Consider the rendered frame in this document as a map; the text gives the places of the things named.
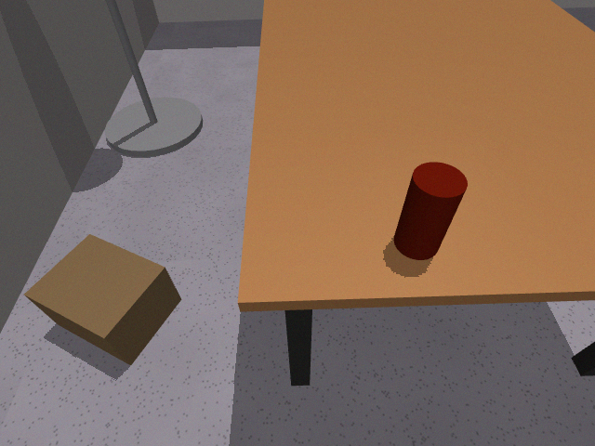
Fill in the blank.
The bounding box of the table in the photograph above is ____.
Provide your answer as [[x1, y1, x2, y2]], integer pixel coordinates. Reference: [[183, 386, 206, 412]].
[[238, 0, 595, 386]]

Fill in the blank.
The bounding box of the coat stand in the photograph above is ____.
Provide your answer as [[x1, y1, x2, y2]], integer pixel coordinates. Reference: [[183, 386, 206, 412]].
[[105, 0, 203, 157]]

